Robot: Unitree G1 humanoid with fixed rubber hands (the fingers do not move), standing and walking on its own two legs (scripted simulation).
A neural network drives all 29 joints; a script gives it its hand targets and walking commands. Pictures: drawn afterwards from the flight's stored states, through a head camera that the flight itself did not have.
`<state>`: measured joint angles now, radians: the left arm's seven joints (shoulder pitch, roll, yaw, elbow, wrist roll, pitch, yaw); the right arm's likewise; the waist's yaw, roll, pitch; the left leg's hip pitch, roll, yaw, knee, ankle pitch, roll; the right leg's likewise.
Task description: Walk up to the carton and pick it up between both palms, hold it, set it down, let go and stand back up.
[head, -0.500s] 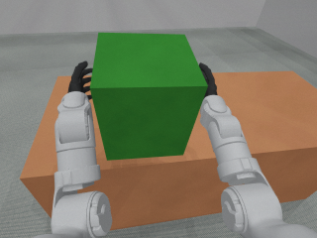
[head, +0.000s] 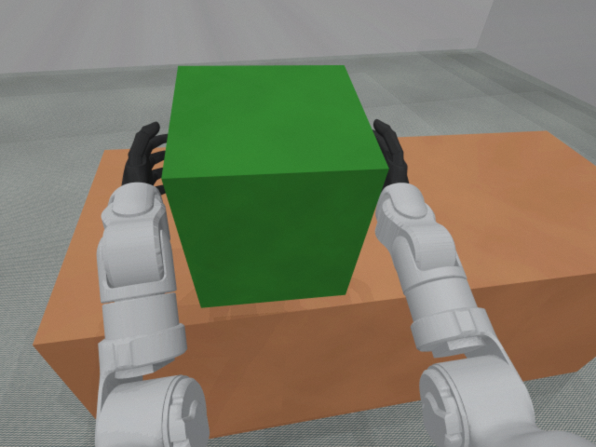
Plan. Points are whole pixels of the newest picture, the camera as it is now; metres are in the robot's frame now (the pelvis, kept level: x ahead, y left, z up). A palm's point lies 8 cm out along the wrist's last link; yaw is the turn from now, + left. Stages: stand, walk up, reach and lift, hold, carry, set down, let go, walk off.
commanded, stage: hold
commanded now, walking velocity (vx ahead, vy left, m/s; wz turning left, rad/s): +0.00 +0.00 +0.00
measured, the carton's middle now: (269, 191) +0.39 +0.01 +0.17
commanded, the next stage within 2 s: none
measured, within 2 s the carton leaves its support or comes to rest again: neither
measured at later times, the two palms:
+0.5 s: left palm (144, 189) +0.36 +0.16 +0.21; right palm (389, 185) +0.36 -0.14 +0.20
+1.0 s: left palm (141, 187) +0.36 +0.17 +0.21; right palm (385, 183) +0.37 -0.13 +0.20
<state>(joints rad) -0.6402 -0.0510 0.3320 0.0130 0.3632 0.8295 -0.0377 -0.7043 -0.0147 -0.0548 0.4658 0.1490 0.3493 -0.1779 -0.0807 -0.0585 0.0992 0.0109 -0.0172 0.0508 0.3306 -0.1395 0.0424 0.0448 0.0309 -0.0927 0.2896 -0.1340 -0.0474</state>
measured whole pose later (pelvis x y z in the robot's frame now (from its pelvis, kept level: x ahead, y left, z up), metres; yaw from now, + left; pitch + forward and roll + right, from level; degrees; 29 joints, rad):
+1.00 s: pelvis +0.00 +0.00 +0.00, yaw +1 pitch -11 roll -1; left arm -0.66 -0.04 0.33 0.03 0.37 0.81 -0.05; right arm -0.71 0.00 -0.07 0.48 0.13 0.32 -0.18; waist -0.09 -0.07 0.11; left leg 0.00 -0.02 0.05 0.33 -0.14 0.04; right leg 0.04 0.03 -0.10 0.28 -0.13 -0.05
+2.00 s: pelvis +0.00 +0.00 +0.00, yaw +0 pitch -12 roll -1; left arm -0.64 -0.05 0.33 0.01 0.37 0.82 -0.05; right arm -0.69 -0.01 -0.06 0.47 0.14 0.32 -0.18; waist -0.09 -0.06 0.11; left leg 0.01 -0.02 0.05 0.34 -0.14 0.05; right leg 0.05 0.03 -0.10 0.28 -0.13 -0.04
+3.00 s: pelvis +0.00 +0.00 +0.00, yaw +1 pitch -12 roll -1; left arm -0.65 -0.05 0.33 0.03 0.37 0.82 -0.05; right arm -0.71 0.00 -0.08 0.49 0.12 0.31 -0.17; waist -0.08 -0.07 0.11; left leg 0.00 -0.02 0.05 0.33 -0.14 0.05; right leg 0.05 0.03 -0.10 0.28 -0.13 -0.04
